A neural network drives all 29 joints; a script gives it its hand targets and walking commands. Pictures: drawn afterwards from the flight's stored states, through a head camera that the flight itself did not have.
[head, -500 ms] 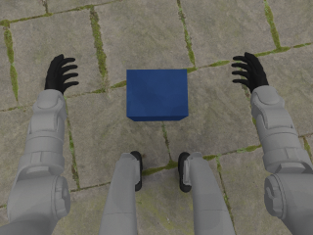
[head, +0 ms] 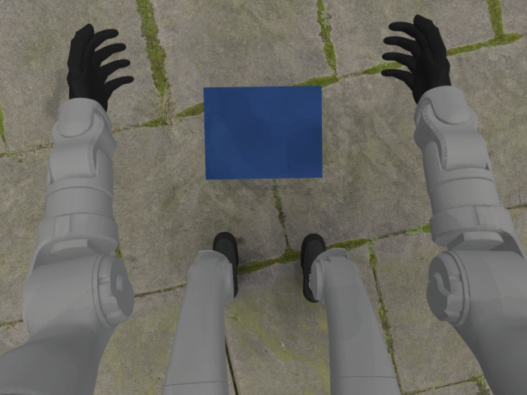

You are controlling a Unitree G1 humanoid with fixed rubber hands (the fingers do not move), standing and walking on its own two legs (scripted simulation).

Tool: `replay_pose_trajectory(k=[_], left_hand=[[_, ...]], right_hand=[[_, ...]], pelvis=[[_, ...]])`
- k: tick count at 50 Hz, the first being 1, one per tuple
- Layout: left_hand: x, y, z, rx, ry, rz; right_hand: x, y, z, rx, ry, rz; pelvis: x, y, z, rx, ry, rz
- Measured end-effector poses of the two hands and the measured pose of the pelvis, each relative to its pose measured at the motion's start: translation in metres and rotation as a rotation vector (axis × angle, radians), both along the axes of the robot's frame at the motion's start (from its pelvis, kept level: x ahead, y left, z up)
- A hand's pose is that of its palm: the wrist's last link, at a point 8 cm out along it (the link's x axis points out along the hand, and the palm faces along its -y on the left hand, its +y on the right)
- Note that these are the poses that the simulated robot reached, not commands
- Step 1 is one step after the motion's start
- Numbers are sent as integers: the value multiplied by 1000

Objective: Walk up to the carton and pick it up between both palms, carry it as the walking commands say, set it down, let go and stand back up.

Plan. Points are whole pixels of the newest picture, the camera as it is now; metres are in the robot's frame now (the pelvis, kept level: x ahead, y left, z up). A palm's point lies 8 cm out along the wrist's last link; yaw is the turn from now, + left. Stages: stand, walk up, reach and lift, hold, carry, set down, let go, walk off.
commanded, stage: reach and lift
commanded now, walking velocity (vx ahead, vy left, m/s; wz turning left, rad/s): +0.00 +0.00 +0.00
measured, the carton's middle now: (263, 140) +0.46 +0.01 -0.51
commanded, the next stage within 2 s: none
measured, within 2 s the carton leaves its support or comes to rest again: neither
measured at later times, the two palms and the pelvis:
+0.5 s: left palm (149, 119) +0.48 +0.22 -0.27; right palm (390, 111) +0.48 -0.21 -0.26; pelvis -0.04 +0.00 -0.14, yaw +0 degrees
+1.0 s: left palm (179, 137) +0.46 +0.20 -0.41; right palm (358, 126) +0.48 -0.20 -0.40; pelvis -0.05 +0.00 -0.23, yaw +0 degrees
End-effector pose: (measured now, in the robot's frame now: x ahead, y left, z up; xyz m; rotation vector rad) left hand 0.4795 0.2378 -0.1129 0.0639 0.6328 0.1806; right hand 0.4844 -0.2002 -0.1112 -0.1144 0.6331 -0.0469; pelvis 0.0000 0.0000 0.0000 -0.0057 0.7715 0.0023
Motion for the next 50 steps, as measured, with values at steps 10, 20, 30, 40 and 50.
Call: replay_pose_trajectory(k=[10, 20, 30, 40, 50], left_hand=[[-1, -7, -57, -37, 10, 5], [-3, -20, -130, -10, 16, -4], [-3, -24, -179, -7, 30, 8], [-8, -28, -241, -15, 51, 16], [-17, -37, -301, -27, 84, 12]], right_hand=[[-6, 3, -56, 1, 20, -3], [-6, -8, -123, 9, -6, -35], [-1, -8, -173, 28, 1, -53], [-2, 0, -233, 33, 25, -61], [-8, 3, -292, 23, 63, -62]], pelvis=[[-18, 2, -44, -4, 69, -1], [-36, 1, -113, -2, 96, -4], [-42, -1, -158, 7, 71, -6], [-44, 0, -199, 8, 36, -8], [-53, 1, -234, 12, -32, -10]])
